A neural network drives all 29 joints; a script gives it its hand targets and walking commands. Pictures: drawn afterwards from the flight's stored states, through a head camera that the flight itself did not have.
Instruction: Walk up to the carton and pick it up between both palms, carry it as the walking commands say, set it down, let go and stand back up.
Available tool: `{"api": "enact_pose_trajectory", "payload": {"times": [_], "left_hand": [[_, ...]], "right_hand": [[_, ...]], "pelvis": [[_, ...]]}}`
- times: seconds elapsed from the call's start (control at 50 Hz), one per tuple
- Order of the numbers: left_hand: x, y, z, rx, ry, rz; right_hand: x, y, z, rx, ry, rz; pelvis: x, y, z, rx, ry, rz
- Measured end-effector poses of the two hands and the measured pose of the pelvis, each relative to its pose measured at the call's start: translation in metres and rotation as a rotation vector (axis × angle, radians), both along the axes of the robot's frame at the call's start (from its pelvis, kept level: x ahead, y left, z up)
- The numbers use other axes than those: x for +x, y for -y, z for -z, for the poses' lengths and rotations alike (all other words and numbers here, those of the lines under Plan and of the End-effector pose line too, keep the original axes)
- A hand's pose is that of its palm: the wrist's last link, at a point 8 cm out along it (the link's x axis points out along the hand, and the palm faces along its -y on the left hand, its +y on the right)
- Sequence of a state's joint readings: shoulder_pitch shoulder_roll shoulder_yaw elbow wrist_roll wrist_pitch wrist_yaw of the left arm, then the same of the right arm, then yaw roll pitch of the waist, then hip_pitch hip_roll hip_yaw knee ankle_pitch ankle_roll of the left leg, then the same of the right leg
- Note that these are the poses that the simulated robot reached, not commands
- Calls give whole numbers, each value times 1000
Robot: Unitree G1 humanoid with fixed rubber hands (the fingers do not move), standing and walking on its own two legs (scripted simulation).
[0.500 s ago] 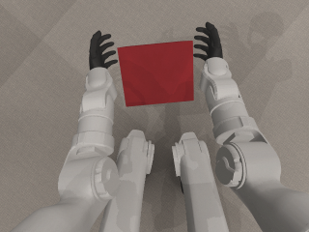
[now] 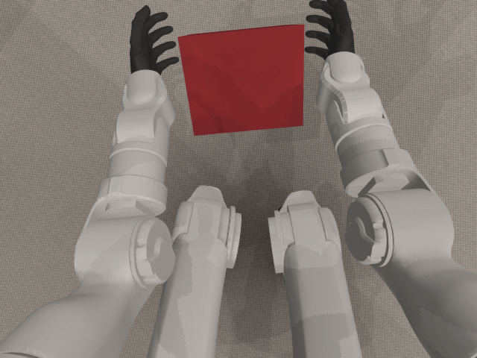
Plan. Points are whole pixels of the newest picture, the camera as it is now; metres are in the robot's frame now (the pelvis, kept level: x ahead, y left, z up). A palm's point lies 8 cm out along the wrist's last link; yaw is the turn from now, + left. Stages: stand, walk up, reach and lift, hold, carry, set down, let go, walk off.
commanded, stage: set down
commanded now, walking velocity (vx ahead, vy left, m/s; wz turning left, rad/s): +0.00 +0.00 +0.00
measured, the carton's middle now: (242, 76) +0.51 +0.02 -0.27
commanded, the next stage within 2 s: none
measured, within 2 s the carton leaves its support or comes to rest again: neither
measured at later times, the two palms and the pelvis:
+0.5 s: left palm (150, 71) +0.49 +0.16 -0.17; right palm (331, 53) +0.52 -0.11 -0.18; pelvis +0.01 +0.00 -0.02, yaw +0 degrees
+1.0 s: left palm (150, 66) +0.50 +0.16 -0.18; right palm (329, 49) +0.53 -0.11 -0.19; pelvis +0.01 +0.00 -0.02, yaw +0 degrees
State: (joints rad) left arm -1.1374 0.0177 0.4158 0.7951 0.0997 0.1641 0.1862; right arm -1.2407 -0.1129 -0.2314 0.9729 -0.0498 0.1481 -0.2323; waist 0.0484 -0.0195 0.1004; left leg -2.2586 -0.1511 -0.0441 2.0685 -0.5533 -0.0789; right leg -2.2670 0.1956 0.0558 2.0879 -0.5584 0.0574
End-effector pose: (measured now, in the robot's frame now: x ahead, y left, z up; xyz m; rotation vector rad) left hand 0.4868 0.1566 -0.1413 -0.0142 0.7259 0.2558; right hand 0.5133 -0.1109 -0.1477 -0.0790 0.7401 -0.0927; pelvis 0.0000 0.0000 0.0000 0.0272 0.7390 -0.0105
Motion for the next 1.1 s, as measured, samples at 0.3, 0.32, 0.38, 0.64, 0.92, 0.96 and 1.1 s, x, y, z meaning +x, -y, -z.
{"api": "enact_pose_trajectory", "payload": {"times": [0.3, 0.32, 0.38, 0.64, 0.92, 0.96, 1.1], "left_hand": [[8, -7, 33, -16, -48, 22], [8, -7, 33, -16, -48, 23], [8, -7, 33, -15, -45, 27], [8, -8, 33, -22, -39, 43], [14, -10, 37, -30, -39, 63], [15, -11, 38, -31, -37, 65], [20, -9, 42, -37, -32, 74]], "right_hand": [[11, -2, 30, 2, -49, -40], [12, -2, 30, 2, -48, -41], [12, -2, 30, 4, -44, -45], [12, 0, 31, 21, -36, -61], [17, 1, 36, 38, -32, -75], [18, 1, 37, 39, -31, -76], [22, -1, 41, 47, -25, -84]], "pelvis": [[9, -2, 17, -8, 51, -5], [9, -2, 18, -8, 51, -6], [9, -2, 19, -7, 55, -7], [2, 1, 24, -1, 93, -9], [4, 1, 24, -2, 81, -10], [5, 1, 24, -2, 77, -10], [9, 0, 24, -4, 65, -10]]}}
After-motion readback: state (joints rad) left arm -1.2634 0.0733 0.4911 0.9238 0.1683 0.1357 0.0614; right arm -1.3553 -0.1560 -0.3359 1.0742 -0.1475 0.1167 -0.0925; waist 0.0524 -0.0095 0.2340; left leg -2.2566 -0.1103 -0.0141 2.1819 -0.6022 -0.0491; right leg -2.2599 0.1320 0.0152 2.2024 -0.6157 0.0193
